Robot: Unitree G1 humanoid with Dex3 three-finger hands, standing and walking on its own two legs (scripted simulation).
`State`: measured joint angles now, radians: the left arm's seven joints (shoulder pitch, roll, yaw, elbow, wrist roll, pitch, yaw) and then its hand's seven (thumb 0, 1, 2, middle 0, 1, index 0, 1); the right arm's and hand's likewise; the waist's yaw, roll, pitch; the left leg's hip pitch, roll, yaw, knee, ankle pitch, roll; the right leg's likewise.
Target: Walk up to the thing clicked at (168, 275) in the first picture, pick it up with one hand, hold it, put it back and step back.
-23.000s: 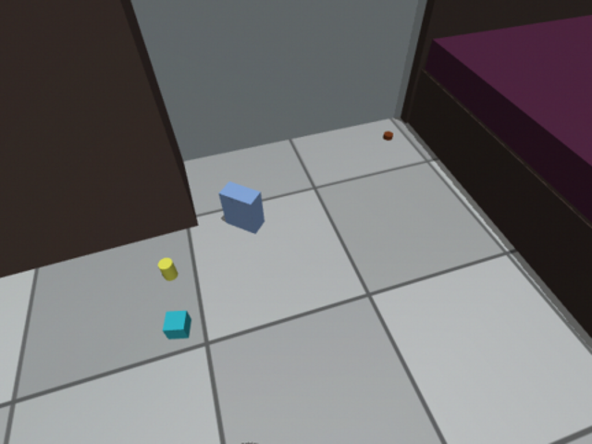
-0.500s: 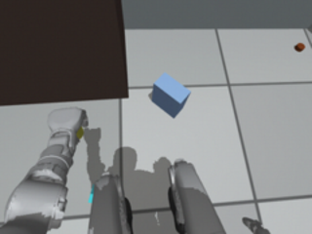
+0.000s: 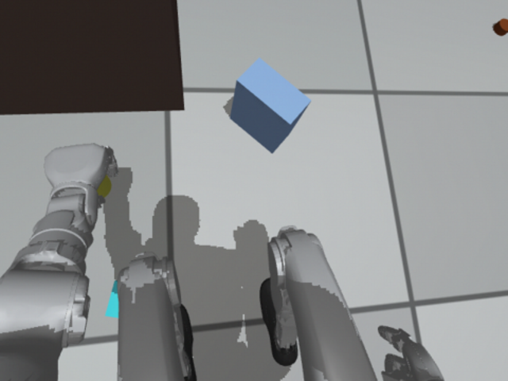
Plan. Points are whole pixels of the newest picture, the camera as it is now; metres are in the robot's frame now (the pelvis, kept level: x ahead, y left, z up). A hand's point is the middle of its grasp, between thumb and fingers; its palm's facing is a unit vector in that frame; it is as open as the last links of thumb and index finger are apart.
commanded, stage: crouch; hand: left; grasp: from above
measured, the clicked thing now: (90, 180) +0.46 +0.22 -0.20
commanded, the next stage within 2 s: lower in 0.58 s
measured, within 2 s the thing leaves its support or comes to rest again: neither
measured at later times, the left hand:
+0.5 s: hand (103, 190) +0.45 +0.21 -0.23, palm faces -0.46 -0.01 -0.89, open 7.1 cm
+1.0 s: hand (112, 192) +0.46 +0.21 -0.28, palm faces -0.47 -0.04 -0.88, open 7.1 cm
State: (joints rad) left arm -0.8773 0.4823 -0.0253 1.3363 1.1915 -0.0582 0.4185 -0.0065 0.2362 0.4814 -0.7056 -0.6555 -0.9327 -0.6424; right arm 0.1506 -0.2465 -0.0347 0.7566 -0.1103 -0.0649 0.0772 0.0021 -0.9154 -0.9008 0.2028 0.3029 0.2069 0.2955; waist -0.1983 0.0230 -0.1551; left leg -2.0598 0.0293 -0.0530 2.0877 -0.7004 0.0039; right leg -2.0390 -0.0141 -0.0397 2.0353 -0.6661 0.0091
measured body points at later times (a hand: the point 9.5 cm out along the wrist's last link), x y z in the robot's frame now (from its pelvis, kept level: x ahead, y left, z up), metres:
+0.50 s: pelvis -0.01 +0.00 -0.06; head +0.21 +0.03 +0.32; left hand +0.47 +0.21 -0.18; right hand +0.01 -0.28 -0.18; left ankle +0.07 +0.12 -0.39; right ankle +0.09 -0.12 -0.39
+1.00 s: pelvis -0.01 +0.00 -0.10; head +0.23 +0.04 +0.28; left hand +0.48 +0.21 -0.23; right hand +0.01 -0.28 -0.21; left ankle +0.07 +0.12 -0.39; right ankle +0.09 -0.12 -0.39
